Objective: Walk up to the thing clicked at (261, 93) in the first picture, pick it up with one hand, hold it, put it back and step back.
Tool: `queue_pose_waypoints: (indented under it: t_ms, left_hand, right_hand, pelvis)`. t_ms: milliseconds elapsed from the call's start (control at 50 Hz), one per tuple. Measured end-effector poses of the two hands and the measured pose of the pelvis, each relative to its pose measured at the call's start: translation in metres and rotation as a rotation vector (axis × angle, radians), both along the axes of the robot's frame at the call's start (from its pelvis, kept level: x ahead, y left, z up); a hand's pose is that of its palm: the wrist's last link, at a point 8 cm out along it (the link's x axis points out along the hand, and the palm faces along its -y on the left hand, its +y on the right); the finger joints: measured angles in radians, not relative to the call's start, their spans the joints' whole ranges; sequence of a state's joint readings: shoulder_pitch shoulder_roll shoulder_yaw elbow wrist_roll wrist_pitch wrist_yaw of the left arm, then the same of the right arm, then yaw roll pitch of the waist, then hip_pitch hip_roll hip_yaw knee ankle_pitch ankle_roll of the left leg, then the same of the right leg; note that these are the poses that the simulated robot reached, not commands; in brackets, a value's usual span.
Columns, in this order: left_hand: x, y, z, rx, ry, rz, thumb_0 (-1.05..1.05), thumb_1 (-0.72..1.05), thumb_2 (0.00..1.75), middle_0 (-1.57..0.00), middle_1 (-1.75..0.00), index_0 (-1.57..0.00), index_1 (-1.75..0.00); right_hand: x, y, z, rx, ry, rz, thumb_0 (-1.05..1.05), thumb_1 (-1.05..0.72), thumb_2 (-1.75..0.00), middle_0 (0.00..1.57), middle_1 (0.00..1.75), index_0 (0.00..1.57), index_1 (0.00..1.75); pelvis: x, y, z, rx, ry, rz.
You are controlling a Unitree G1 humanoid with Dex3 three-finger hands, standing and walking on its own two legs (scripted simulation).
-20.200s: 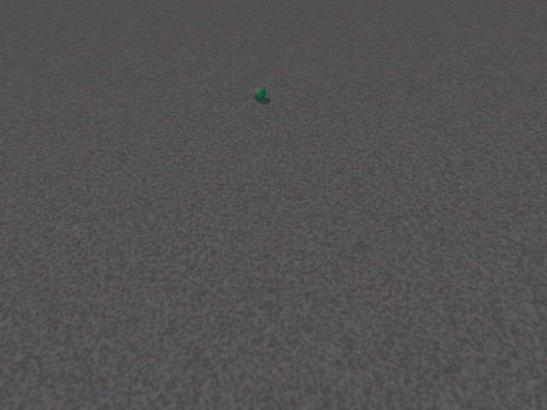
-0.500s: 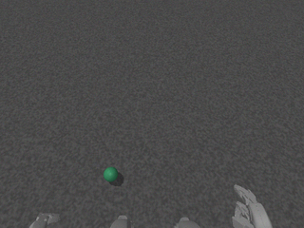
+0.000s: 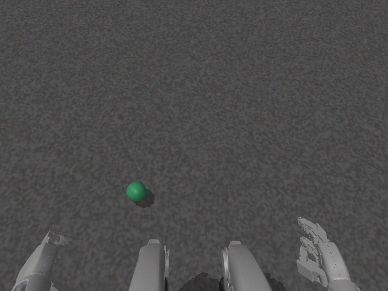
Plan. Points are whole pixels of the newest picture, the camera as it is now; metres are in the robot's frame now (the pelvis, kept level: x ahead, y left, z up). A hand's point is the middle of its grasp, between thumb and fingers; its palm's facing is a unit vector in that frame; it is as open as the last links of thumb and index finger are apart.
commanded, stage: rise first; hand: left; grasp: from above
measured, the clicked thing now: (136, 191) +0.48 +0.23 -0.57
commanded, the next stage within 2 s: approach in 1.52 s
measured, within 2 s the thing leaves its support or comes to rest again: neither
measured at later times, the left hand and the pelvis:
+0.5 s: hand (93, 220) +0.32 +0.30 -0.32, palm faces -0.47 -0.25 -0.85, open 13.9 cm; pelvis -0.06 +0.00 -0.19, yaw -3 degrees
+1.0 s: hand (102, 203) +0.39 +0.31 -0.40, palm faces -0.46 -0.02 -0.89, open 13.9 cm; pelvis -0.06 +0.01 -0.25, yaw -6 degrees
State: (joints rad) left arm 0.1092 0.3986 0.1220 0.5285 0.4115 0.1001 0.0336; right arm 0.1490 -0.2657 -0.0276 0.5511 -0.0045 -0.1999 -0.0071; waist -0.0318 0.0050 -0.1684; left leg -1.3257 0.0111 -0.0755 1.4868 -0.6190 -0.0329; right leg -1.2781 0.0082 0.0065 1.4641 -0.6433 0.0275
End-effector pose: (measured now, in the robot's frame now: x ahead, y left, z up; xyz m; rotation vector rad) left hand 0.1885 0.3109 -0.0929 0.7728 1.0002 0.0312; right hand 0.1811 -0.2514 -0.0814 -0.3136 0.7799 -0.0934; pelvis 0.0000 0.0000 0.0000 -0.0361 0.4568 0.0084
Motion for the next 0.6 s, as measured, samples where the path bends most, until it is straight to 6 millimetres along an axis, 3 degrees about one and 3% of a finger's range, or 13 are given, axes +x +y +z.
queue_pose_waypoints:
  t_ms: [180, 360, 460, 600]
  left_hand:
    - [0.064, 0.000, -0.076, 0.147, -0.098, -0.255, 0.00, -0.53, 0.98, -0.08, -1.09, -0.08, -1.09]
    - [0.114, 0.003, -0.139, 0.291, -0.149, -0.444, 0.00, -0.53, 1.00, -0.08, -1.10, -0.08, -1.09]
    - [0.136, 0.002, -0.163, 0.341, -0.168, -0.528, 0.00, -0.52, 1.01, -0.07, -1.09, -0.08, -1.09]
    - [0.160, 0.000, -0.189, 0.384, -0.194, -0.623, 0.00, -0.50, 1.01, -0.07, -1.07, -0.08, -1.07]
  right_hand:
    - [-0.024, -0.016, -0.099, -0.007, 0.110, 0.001, 0.01, -0.90, -0.90, 0.20, 0.30, 0.20, 0.30]
    - [-0.083, -0.021, -0.191, 0.006, 0.302, -0.019, 0.01, -0.90, -0.90, 0.20, 0.30, 0.20, 0.30]
    - [-0.125, -0.022, -0.222, 0.004, 0.400, -0.056, 0.01, -0.89, -0.90, 0.20, 0.30, 0.20, 0.30]
    - [-0.176, -0.025, -0.240, -0.025, 0.511, -0.119, 0.00, -0.88, -0.90, 0.20, 0.30, 0.20, 0.30]
  pelvis:
    - [-0.024, -0.002, -0.079, -0.002, 0.101, -0.017]
    - [-0.049, -0.004, -0.151, -0.015, 0.134, -0.029]
    - [-0.061, -0.003, -0.181, -0.026, 0.126, -0.036]
    - [-0.070, 0.000, -0.209, -0.044, 0.111, -0.047]
